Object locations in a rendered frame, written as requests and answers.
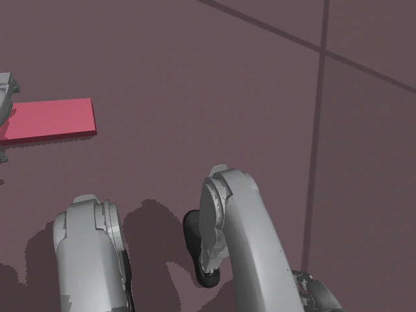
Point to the left robot foot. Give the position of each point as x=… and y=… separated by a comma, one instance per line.
x=128, y=275

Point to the left robot hand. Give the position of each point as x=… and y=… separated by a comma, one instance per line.
x=8, y=86

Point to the right robot hand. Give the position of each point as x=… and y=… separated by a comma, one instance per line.
x=319, y=297

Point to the carton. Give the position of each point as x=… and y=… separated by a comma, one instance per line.
x=48, y=120

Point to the right robot foot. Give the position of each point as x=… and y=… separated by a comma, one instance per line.
x=193, y=242

